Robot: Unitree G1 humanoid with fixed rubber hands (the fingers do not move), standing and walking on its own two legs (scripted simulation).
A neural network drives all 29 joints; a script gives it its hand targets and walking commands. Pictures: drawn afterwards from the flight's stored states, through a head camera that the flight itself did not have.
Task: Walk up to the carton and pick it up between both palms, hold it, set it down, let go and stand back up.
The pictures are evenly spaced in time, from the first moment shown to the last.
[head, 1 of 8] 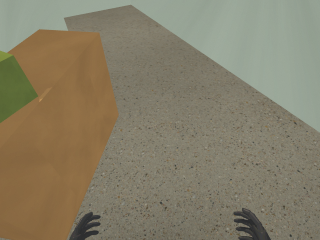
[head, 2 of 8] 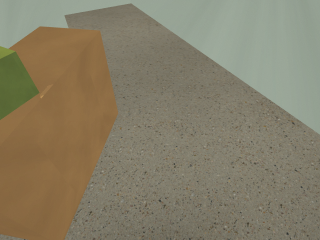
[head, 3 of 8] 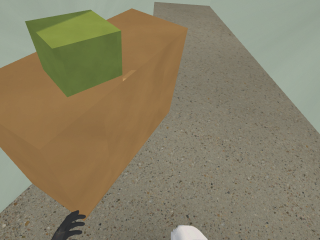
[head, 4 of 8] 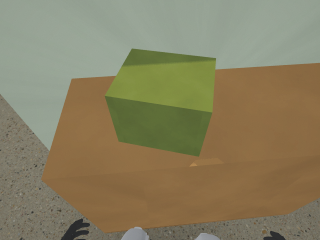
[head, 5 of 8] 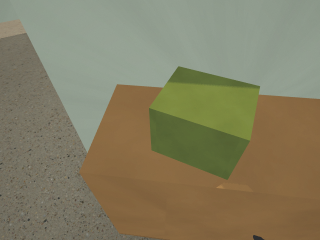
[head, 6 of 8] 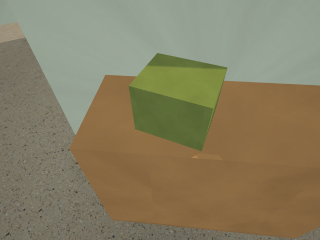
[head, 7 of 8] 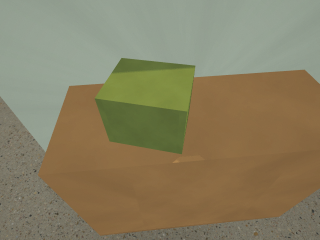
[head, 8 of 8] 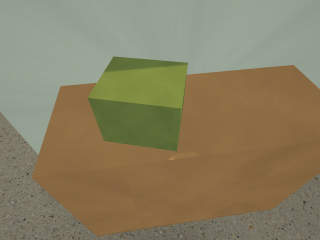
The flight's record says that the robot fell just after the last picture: no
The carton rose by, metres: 0.00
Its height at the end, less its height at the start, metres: +0.00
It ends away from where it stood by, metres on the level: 0.00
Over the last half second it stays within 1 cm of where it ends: yes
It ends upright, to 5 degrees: yes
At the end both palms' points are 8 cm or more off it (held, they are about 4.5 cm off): yes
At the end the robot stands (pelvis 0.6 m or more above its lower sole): yes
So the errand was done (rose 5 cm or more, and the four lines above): no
